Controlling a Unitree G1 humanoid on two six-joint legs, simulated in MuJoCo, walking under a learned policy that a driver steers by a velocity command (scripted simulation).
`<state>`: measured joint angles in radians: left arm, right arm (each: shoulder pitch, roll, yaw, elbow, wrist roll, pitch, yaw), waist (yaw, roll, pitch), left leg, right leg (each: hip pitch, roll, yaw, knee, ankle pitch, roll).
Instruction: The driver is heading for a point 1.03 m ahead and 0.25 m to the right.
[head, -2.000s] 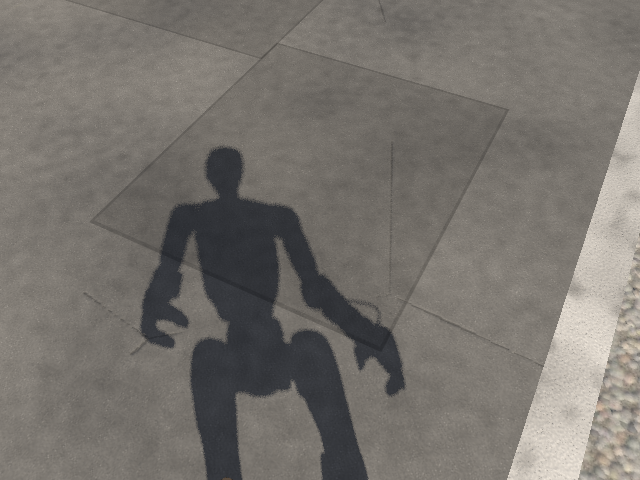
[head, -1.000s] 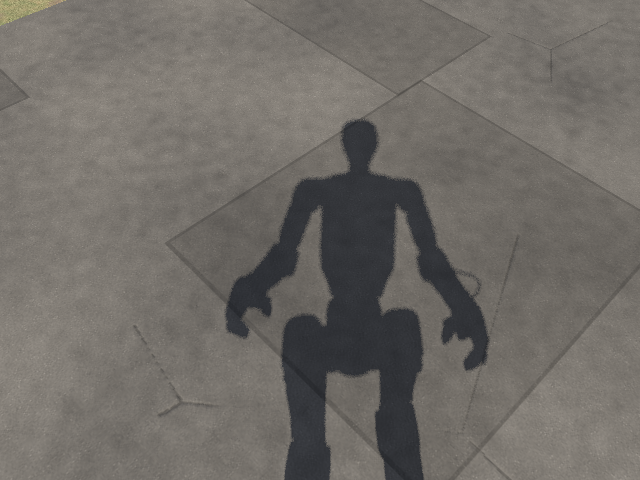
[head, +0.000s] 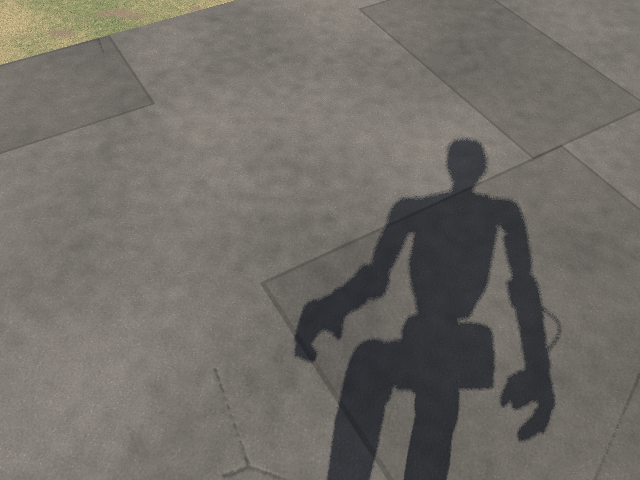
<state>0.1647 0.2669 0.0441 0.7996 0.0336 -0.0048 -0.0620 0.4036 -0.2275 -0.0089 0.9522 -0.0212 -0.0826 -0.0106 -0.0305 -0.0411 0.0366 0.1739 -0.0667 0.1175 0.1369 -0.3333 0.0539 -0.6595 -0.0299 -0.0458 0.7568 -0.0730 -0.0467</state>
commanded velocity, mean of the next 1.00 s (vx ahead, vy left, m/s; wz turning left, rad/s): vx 0.39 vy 0.00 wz -0.50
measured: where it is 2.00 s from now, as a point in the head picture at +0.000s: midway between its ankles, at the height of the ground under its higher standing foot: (360, 453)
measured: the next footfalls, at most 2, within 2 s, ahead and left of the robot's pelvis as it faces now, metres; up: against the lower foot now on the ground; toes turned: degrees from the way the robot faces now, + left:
right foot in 0.10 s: +0.23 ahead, -0.08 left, +0.00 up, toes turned -6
left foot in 0.64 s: +0.57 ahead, +0.01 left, +0.00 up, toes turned -24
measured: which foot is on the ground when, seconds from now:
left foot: down 0.00-0.12, up 0.14-0.62, down 0.64-1.00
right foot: up 0.00-0.08, down 0.10-0.66, up 0.68-1.00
